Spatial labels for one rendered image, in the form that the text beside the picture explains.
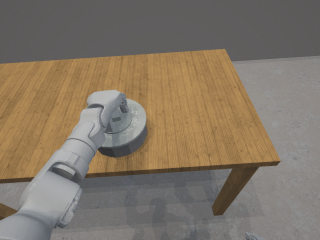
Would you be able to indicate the robot left hand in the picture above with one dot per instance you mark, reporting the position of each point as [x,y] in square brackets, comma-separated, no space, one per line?
[113,99]

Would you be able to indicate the robot left upper arm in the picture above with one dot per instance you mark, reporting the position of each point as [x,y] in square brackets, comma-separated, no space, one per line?
[51,204]

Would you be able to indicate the lid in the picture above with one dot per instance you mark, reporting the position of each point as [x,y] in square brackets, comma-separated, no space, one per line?
[127,129]

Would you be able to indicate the table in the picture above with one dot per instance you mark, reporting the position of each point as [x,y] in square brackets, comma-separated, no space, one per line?
[198,117]

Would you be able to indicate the pot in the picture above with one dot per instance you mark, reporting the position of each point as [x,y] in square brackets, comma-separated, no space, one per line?
[126,149]

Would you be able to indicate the left robot forearm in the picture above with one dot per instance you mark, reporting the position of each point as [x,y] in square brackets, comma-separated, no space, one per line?
[72,160]

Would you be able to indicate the knob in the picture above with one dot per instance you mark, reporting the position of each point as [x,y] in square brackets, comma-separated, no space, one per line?
[116,115]

